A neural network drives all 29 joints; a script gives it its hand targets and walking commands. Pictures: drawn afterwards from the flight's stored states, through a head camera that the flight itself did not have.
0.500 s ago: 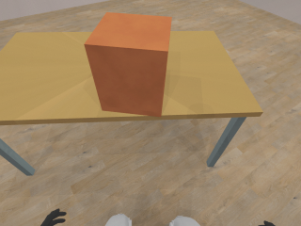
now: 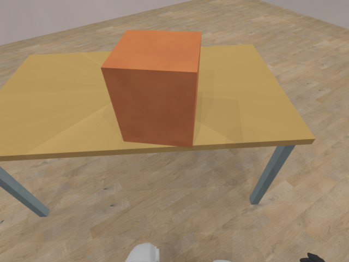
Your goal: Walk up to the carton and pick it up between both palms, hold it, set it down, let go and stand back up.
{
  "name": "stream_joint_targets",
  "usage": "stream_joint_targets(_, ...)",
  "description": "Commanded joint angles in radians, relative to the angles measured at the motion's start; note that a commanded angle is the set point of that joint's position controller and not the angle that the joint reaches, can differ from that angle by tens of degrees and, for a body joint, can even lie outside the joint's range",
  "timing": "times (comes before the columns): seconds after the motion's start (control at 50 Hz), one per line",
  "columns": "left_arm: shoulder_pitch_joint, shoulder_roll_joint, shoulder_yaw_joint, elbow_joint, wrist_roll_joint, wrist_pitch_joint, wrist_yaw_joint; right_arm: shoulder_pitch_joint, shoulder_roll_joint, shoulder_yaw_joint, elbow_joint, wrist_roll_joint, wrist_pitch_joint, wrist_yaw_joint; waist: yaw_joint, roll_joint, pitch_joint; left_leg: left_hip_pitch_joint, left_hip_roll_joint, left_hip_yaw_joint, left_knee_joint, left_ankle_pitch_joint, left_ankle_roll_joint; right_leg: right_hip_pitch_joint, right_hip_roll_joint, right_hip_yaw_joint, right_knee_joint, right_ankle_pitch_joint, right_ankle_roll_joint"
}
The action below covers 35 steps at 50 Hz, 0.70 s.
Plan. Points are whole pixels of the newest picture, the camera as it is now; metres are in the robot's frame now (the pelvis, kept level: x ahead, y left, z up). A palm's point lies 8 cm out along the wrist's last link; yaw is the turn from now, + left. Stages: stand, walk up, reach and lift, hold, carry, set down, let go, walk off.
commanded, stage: walk up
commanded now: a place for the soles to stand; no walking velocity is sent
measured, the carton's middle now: (160, 89) +0.64 +0.07 +0.04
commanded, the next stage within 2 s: none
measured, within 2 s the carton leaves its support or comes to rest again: neither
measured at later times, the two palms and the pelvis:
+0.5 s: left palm (42, 239) +0.21 +0.36 -0.09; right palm (305, 247) +0.17 -0.25 -0.03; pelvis +0.09 +0.07 +0.01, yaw +2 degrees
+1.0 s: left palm (47, 229) +0.22 +0.34 -0.06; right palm (294, 232) +0.22 -0.28 -0.10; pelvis +0.14 +0.03 +0.00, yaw +0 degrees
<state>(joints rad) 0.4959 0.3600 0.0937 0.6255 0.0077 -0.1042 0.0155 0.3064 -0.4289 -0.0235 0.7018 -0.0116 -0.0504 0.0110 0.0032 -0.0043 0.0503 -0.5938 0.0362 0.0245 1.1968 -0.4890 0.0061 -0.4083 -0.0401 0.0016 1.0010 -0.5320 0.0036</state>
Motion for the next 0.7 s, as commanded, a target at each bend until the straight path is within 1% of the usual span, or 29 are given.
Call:
stream_joint_targets(0.0,-0.038,0.419,0.097,0.0,0.004,-0.033,0.012,-0.18,-0.24,-0.12,-0.097,-0.003,-0.038,0.027,0.069,-0.202,0.132,-0.275,0.07,-0.051,-0.103,0.05,0.014,0.087,-0.277,0.565,-0.624,-0.184,-0.3)
stream_joint_targets(0.04,-0.061,0.423,0.096,-0.003,0.008,-0.024,0.005,-0.165,-0.249,-0.125,-0.085,0.001,-0.043,0.032,0.064,-0.274,0.146,-0.199,0.056,-0.025,-0.181,0.006,0.012,0.041,-0.258,0.509,-0.593,-0.161,-0.313)
stream_joint_targets(0.06,-0.09,0.416,0.093,-0.014,0.01,-0.018,0.0,-0.133,-0.243,-0.126,-0.076,0.003,-0.052,0.031,0.046,-0.299,0.139,-0.129,0.037,0.003,-0.248,-0.011,0.012,0.01,-0.239,0.449,-0.554,-0.064,-0.303)
stream_joint_targets(0.08,-0.133,0.412,0.088,-0.016,0.011,-0.008,-0.004,-0.058,-0.234,-0.131,-0.046,0.007,-0.057,0.028,0.004,-0.293,0.092,0.033,0.022,0.043,-0.353,0.024,0.022,-0.043,-0.22,0.364,-0.475,0.045,-0.28)
stream_joint_targets(0.1,-0.186,0.383,0.073,-0.032,0.012,0.002,-0.007,0.07,-0.218,-0.137,-0.005,0.006,-0.068,0.018,-0.076,-0.266,0.033,0.271,-0.012,0.082,-0.49,0.07,0.039,-0.153,-0.18,0.245,-0.317,0.212,-0.231)
stream_joint_targets(0.12,-0.156,0.298,0.05,-0.036,0.017,0.008,-0.007,0.281,-0.266,-0.161,0.066,-0.003,-0.08,-0.002,-0.171,-0.045,-0.106,0.589,-0.04,0.002,-0.553,0.036,0.042,-0.28,-0.106,0.13,0.093,0.398,-0.162)
stream_joint_targets(0.14,-0.098,0.16,0.013,-0.043,0.007,0.009,-0.006,0.429,-0.34,-0.181,0.094,-0.027,-0.089,-0.023,-0.217,0.204,-0.154,0.726,0.096,-0.28,-0.646,-0.116,0.052,-0.457,-0.021,0.012,0.435,0.261,-0.078)
stream_joint_targets(0.16,-0.117,0.175,0.011,-0.067,-0.008,0.012,0.001,0.358,-0.403,-0.181,0.052,-0.014,-0.09,-0.037,-0.167,0.199,-0.12,0.691,0.335,-0.818,-0.876,-0.205,0.117,-0.608,0.08,0.058,0.483,0.004,-0.037)
stream_joint_targets(0.18,-0.142,0.285,0.027,-0.058,0.004,0.016,0.005,0.224,-0.418,-0.174,0.018,0.027,-0.087,-0.037,-0.118,0.038,-0.106,0.635,0.428,-1.044,-0.993,-0.259,0.153,-0.59,0.04,0.092,0.512,0.024,-0.031)
stream_joint_targets(0.2,-0.16,0.33,0.034,-0.029,0.004,0.025,0.004,0.171,-0.402,-0.173,0.022,0.03,-0.087,-0.034,-0.094,-0.036,-0.027,0.546,0.404,-0.935,-0.969,-0.205,0.105,-0.571,-0.014,0.101,0.488,0.095,-0.025)
stream_joint_targets(0.22,-0.151,0.327,0.041,-0.012,-0.004,0.036,-0.003,0.154,-0.369,-0.163,0.023,0.022,-0.088,-0.04,-0.067,-0.049,0.018,0.497,0.358,-0.801,-0.916,-0.1,0.065,-0.545,-0.045,0.082,0.448,0.132,-0.026)
stream_joint_targets(0.24,-0.141,0.312,0.047,0.008,-0.008,0.048,-0.009,0.149,-0.324,-0.153,0.024,0.012,-0.091,-0.046,-0.058,-0.027,0.041,0.456,0.31,-0.672,-0.87,-0.01,0.036,-0.509,-0.056,0.081,0.407,0.162,-0.026)
stream_joint_targets(0.26,-0.12,0.299,0.05,0.021,-0.009,0.054,-0.015,0.151,-0.308,-0.145,0.031,0.005,-0.095,-0.046,-0.044,0.024,0.054,0.394,0.289,-0.593,-0.857,0.077,0.028,-0.456,-0.062,0.085,0.361,0.202,-0.022)
stream_joint_targets(0.28,-0.106,0.295,0.054,0.032,-0.007,0.059,-0.021,0.137,-0.297,-0.139,0.026,0.0,-0.099,-0.044,-0.031,0.072,0.044,0.378,0.262,-0.524,-0.847,0.104,0.036,-0.426,-0.064,0.087,0.327,0.216,-0.019)
stream_joint_targets(0.3,-0.116,0.29,0.056,0.032,-0.004,0.061,-0.028,0.137,-0.288,-0.135,0.021,-0.003,-0.1,-0.043,-0.032,0.095,0.029,0.381,0.256,-0.489,-0.834,0.107,0.061,-0.42,-0.057,0.08,0.303,0.214,-0.02)
stream_joint_targets(0.36,-0.181,0.291,0.059,0.031,0.005,0.065,-0.038,0.142,-0.287,-0.133,0.016,-0.004,-0.102,-0.041,-0.041,0.142,0.027,0.382,0.244,-0.432,-0.825,0.073,0.109,-0.419,-0.058,0.067,0.226,0.24,-0.014)
stream_joint_targets(0.4,-0.22,0.292,0.056,0.025,0.007,0.062,-0.041,0.153,-0.292,-0.133,0.009,-0.005,-0.101,-0.041,-0.056,0.157,0.004,0.433,0.253,-0.43,-0.806,0.1,0.143,-0.45,-0.064,0.055,0.189,0.22,-0.006)
stream_joint_targets(0.42,-0.241,0.291,0.055,0.019,0.01,0.062,-0.043,0.156,-0.3,-0.133,0.003,-0.008,-0.1,-0.041,-0.059,0.188,0.0,0.434,0.253,-0.416,-0.793,0.101,0.16,-0.45,-0.069,0.052,0.172,0.211,-0.005)
stream_joint_targets(0.48,-0.28,0.289,0.055,0.012,0.013,0.054,-0.044,0.165,-0.309,-0.138,-0.004,-0.012,-0.092,-0.038,-0.08,0.228,-0.013,0.483,0.27,-0.407,-0.751,0.121,0.209,-0.457,-0.067,0.026,0.09,0.126,-0.005)
stream_joint_targets(0.5,-0.292,0.283,0.054,0.004,0.013,0.05,-0.044,0.166,-0.316,-0.137,-0.01,-0.015,-0.09,-0.037,-0.087,0.247,-0.031,0.494,0.279,-0.421,-0.733,0.128,0.244,-0.447,-0.066,0.016,0.066,0.073,-0.007)
stream_joint_targets(0.52,-0.3,0.284,0.053,0.005,0.015,0.044,-0.043,0.169,-0.316,-0.136,-0.01,-0.016,-0.087,-0.034,-0.093,0.239,-0.04,0.51,0.289,-0.423,-0.713,0.147,0.266,-0.439,-0.066,0.011,0.042,0.03,-0.012)
stream_joint_targets(0.54,-0.31,0.28,0.051,0.001,0.012,0.034,-0.039,0.156,-0.314,-0.136,-0.017,-0.018,-0.082,-0.032,-0.1,0.261,-0.064,0.521,0.282,-0.396,-0.675,0.189,0.282,-0.42,-0.06,0.002,-0.01,-0.023,-0.015)
stream_joint_targets(0.56,-0.302,0.277,0.051,0.01,0.013,0.027,-0.036,0.14,-0.314,-0.132,-0.018,-0.019,-0.076,-0.031,-0.099,0.262,-0.074,0.511,0.279,-0.388,-0.652,0.254,0.281,-0.392,-0.045,-0.01,-0.035,-0.024,-0.021)
stream_joint_targets(0.58,-0.273,0.265,0.046,0.015,0.01,0.019,-0.031,0.111,-0.309,-0.13,-0.029,-0.017,-0.071,-0.031,-0.085,0.287,-0.093,0.49,0.278,-0.343,-0.608,0.345,0.277,-0.334,-0.043,-0.02,-0.084,-0.004,-0.026)
stream_joint_targets(0.6,-0.233,0.254,0.047,0.032,0.005,0.011,-0.026,0.067,-0.297,-0.122,-0.038,-0.015,-0.063,-0.028,-0.06,0.279,-0.107,0.417,0.257,-0.28,-0.57,0.401,0.256,-0.228,-0.036,-0.04,-0.165,0.078,-0.033)
stream_joint_targets(0.62,-0.175,0.239,0.044,0.057,0.004,0.001,-0.02,-0.005,-0.282,-0.112,-0.056,-0.007,-0.056,-0.028,-0.002,0.237,-0.118,0.298,0.223,-0.201,-0.487,0.489,0.219,-0.052,-0.008,-0.072,-0.302,0.207,-0.044)
stream_joint_targets(0.64,-0.062,0.249,0.058,0.093,0.007,-0.01,-0.007,-0.057,-0.233,-0.094,-0.069,-0.01,-0.05,-0.032,0.072,0.151,-0.168,0.216,0.16,-0.13,-0.294,0.499,0.147,0.127,0.035,-0.063,-0.414,0.297,-0.052)
stream_joint_targets(0.66,0.036,0.324,0.084,0.121,0.025,-0.019,0.007,-0.021,-0.153,-0.073,-0.082,0.003,-0.046,-0.035,0.113,-0.043,-0.25,0.067,0.098,-0.07,-0.011,0.44,0.073,0.322,-0.022,0.099,-0.412,0.269,-0.077)
stream_joint_targets(0.68,0.005,0.409,0.106,0.085,0.027,-0.021,0.016,0.03,-0.073,-0.044,-0.101,0.01,-0.045,-0.034,0.074,-0.235,-0.234,-0.157,-0.005,0.018,0.111,0.099,0.001,0.399,-0.24,0.479,-0.479,0.245,-0.155)
